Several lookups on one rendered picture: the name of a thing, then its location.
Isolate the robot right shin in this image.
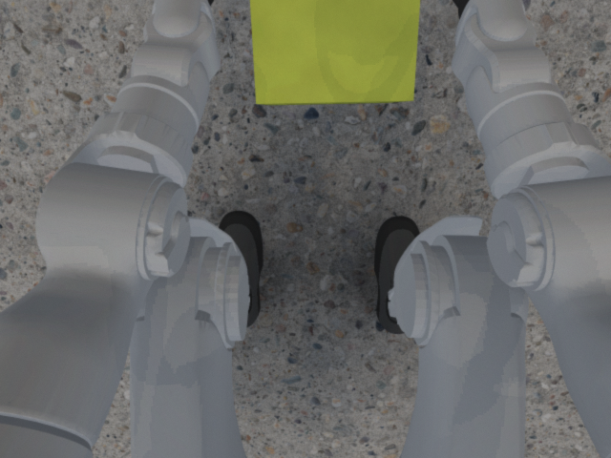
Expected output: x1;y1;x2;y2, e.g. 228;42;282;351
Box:
388;215;529;332

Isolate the carton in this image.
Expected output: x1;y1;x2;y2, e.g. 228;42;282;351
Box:
250;0;420;105

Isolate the left robot upper arm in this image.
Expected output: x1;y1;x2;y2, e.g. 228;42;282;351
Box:
0;162;191;458

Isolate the left robot forearm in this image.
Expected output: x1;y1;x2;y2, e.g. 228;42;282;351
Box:
35;0;221;256

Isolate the right robot forearm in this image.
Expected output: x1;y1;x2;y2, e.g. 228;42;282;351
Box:
452;0;611;199

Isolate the robot right foot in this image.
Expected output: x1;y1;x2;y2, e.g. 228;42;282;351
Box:
374;216;419;334

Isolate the right robot upper arm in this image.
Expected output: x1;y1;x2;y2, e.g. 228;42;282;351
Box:
487;176;611;458

